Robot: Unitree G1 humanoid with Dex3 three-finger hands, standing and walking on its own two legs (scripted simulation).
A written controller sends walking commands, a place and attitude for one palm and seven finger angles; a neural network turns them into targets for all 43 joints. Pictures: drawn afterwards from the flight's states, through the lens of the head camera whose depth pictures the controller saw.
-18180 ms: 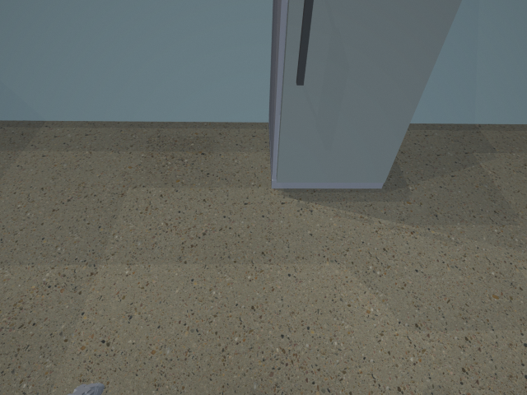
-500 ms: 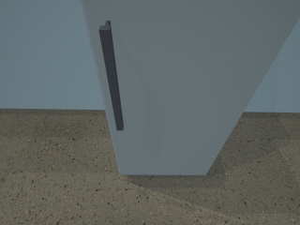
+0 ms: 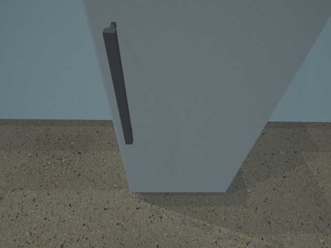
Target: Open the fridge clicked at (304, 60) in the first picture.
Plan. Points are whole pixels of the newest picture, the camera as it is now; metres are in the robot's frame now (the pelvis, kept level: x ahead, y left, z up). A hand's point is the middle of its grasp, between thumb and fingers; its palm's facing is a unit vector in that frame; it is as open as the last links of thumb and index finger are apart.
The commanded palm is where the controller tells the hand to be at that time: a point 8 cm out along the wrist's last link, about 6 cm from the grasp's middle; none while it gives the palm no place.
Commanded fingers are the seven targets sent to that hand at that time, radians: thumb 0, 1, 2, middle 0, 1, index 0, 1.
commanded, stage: look again from close up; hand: left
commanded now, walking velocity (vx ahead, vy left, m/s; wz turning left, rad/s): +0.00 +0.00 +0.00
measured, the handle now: (123, 95) +0.51 +0.16 +0.09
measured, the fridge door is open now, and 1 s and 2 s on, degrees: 0 0 0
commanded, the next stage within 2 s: raise the hand to about handle height in 0.46 s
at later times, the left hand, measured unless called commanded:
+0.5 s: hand out of the picture +0.02 +0.18 -0.17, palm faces +0.01 -0.98 -0.22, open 7.4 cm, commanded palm none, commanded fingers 0.00 0.90 0.90 -0.20 -0.30 -0.20 -0.30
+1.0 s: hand (90, 237) +0.16 +0.19 -0.05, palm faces +0.15 -0.99 -0.01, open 8.7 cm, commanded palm +0.14 +0.25 -0.02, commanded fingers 0.00 0.36 0.67 -0.24 -0.64 -0.24 -0.64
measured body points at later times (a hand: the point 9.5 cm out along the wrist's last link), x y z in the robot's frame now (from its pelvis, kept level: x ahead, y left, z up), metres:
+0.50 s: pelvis +0.01 +0.00 +0.00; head +0.02 +0.00 +0.45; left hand +0.02 +0.23 -0.16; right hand +0.03 -0.25 -0.15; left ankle +0.00 +0.08 -0.74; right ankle +0.01 -0.13 -0.74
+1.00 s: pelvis -0.01 -0.04 -0.08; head +0.04 -0.02 +0.37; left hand +0.14 +0.24 -0.05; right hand +0.24 -0.27 -0.11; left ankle +0.01 +0.08 -0.74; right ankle +0.01 -0.13 -0.74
